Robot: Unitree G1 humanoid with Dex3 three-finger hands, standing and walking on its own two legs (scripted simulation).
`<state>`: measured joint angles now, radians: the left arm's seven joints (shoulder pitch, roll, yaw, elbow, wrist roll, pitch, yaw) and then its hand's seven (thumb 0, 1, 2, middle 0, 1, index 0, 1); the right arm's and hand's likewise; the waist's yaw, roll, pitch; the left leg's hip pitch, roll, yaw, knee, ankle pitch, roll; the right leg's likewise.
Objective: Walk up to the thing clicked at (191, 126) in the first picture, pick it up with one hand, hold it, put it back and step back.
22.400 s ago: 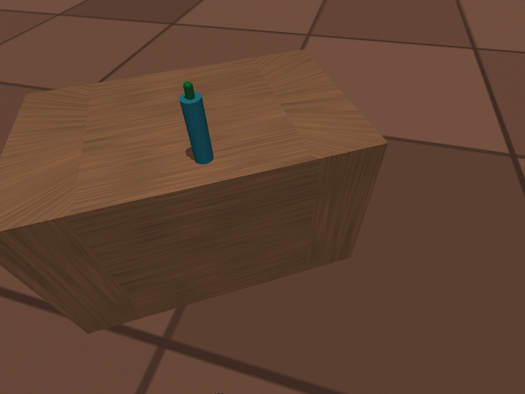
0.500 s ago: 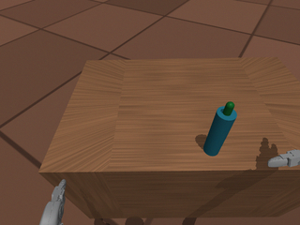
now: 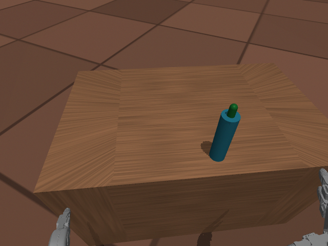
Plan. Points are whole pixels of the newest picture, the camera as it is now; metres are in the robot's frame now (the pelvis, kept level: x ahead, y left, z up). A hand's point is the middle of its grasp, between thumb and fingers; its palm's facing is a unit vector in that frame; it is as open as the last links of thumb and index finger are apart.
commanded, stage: sink last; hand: right
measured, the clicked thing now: (224, 133) +0.44 -0.18 +0.01
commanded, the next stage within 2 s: home in 0.18 s
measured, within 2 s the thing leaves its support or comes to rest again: neither
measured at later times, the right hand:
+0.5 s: hand (290, 230) +0.16 -0.25 +0.01, palm faces +0.27 +0.90 -0.33, open 17.5 cm
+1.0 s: hand (242, 225) +0.20 -0.19 -0.08, palm faces +0.07 +0.97 -0.23, open 17.6 cm
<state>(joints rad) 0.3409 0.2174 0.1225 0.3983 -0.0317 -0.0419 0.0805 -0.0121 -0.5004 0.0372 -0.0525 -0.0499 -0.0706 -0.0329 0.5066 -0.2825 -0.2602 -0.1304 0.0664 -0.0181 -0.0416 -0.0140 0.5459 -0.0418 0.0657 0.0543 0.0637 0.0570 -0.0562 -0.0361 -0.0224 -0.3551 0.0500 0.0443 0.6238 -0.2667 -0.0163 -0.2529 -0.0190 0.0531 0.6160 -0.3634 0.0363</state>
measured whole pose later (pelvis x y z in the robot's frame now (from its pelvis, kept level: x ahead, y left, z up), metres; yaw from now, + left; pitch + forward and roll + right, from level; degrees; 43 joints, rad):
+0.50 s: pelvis -0.02 +0.00 +0.01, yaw +1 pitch -2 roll +0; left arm 0.30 0.19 0.02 0.50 -0.02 -0.15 0.07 -0.01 -0.22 0.33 -0.11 -0.15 -0.12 -0.14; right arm 0.47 -0.26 -0.22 0.07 0.04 -0.18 -0.04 -0.01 0.56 -0.04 0.06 0.05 0.06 0.05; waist -0.03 0.00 0.04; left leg -0.32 0.04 0.03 0.55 -0.21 -0.02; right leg -0.22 -0.02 0.04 0.56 -0.32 0.03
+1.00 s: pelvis +0.01 -0.01 +0.01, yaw +2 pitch +1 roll +1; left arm 0.22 0.19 -0.01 0.64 0.00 -0.13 0.05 0.01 0.85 0.88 -0.20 -0.29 -0.20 -0.29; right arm 0.26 -0.18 -0.02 0.48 0.00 -0.08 -0.09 -0.01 0.58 -0.03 0.06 0.04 0.06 0.05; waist 0.01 0.00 0.01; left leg -0.30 0.03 0.02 0.51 -0.22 -0.03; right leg -0.21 -0.04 0.03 0.55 -0.35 0.03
